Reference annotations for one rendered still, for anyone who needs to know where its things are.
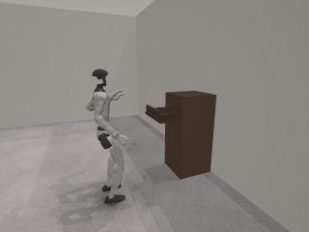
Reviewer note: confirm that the right robot upper arm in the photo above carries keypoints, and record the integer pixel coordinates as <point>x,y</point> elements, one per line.
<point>101,100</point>

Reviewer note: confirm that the robot left hand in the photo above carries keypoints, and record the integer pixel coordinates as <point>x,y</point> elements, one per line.
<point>114,97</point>

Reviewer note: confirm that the left robot upper arm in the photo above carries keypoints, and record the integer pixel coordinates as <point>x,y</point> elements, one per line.
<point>90,105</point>

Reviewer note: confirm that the robot left shin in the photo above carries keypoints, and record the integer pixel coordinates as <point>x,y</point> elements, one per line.
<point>109,173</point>

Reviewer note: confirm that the cabinet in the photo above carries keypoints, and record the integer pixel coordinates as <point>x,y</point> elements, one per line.
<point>188,143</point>

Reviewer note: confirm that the drawer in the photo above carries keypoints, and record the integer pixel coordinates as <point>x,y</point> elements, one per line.
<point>166,114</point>

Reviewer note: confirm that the handle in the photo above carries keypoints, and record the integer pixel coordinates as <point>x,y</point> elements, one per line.
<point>149,113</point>

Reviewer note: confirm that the right robot forearm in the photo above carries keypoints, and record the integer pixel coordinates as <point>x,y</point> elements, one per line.
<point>104,125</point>

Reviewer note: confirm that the robot right hand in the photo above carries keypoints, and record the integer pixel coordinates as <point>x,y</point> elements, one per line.
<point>123,140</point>

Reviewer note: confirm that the robot left foot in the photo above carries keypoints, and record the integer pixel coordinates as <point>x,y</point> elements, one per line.
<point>106,188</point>

